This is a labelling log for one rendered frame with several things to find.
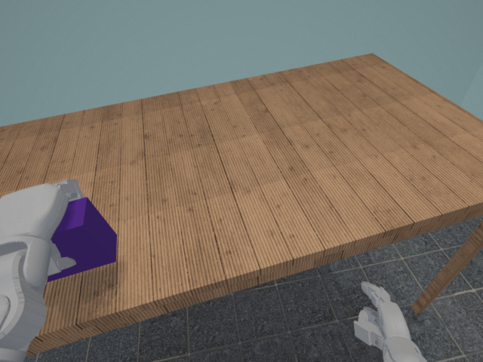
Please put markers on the left robot hand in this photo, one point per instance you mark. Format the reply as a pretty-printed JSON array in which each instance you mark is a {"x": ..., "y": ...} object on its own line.
[{"x": 37, "y": 211}]

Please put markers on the table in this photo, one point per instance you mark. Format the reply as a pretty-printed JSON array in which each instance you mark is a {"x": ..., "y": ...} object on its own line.
[{"x": 220, "y": 188}]

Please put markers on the right robot hand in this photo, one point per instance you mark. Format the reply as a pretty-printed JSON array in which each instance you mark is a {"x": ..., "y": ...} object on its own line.
[{"x": 386, "y": 322}]

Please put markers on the sponge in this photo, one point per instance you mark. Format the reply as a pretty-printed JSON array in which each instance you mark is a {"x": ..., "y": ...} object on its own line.
[{"x": 85, "y": 236}]

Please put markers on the left robot forearm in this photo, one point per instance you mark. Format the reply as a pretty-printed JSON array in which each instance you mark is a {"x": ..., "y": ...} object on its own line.
[{"x": 24, "y": 262}]

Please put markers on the right robot forearm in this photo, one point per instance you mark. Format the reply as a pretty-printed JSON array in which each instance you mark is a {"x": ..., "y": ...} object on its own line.
[{"x": 401, "y": 349}]

